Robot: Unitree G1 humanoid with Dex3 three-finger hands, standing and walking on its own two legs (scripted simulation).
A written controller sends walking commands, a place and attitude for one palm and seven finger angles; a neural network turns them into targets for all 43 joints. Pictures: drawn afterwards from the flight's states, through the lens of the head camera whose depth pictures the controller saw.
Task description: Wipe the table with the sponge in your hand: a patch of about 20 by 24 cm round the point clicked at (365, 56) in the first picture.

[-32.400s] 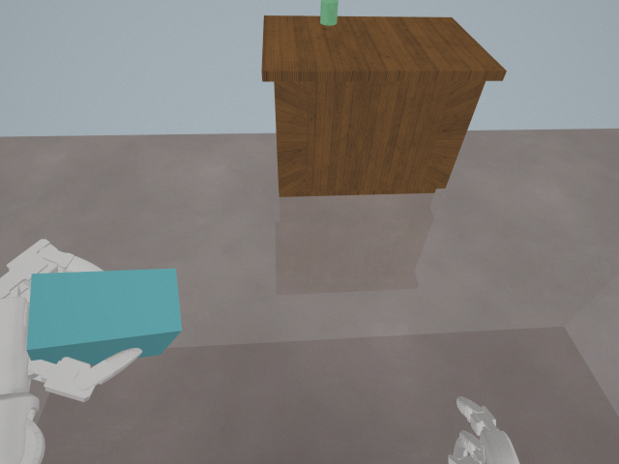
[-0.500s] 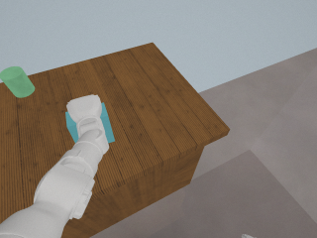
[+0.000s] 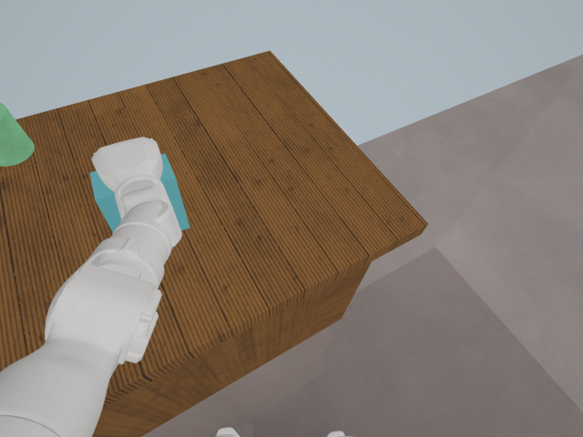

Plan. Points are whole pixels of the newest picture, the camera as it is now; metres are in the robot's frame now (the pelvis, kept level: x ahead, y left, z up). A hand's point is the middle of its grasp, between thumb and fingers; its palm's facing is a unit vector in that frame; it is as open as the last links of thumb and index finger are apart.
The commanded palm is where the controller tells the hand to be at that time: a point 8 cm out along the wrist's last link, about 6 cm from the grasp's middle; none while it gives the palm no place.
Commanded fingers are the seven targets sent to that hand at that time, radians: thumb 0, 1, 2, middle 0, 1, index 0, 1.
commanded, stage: wipe back along the third lane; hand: left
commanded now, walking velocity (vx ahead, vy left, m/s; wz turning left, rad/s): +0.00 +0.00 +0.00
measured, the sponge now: (147, 210) +0.47 +0.21 -0.01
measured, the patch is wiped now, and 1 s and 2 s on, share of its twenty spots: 1.00 1.00 1.00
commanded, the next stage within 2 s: none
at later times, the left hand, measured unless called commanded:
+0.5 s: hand (141, 205) +0.45 +0.20 +0.03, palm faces -0.07 -0.01 -1.00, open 10.1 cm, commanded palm +0.41 +0.17 +0.06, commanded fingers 0.00 0.10 1.30 -1.20 -1.60 -1.20 -1.60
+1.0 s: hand (159, 234) +0.40 +0.17 +0.03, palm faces -0.07 +0.00 -1.00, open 10.1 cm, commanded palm +0.35 +0.14 +0.06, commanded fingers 0.00 0.10 1.30 -1.20 -1.60 -1.20 -1.60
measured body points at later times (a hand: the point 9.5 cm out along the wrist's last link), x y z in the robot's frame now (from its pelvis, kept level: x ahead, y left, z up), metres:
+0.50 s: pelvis +0.02 +0.01 +0.01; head +0.06 +0.02 +0.46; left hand +0.44 +0.20 +0.08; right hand +0.12 -0.24 -0.12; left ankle +0.02 +0.10 -0.71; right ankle +0.00 -0.12 -0.71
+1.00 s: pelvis +0.03 -0.01 +0.02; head +0.04 -0.02 +0.47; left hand +0.40 +0.17 +0.08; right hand +0.20 -0.24 -0.10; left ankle +0.02 +0.10 -0.71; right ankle +0.00 -0.12 -0.71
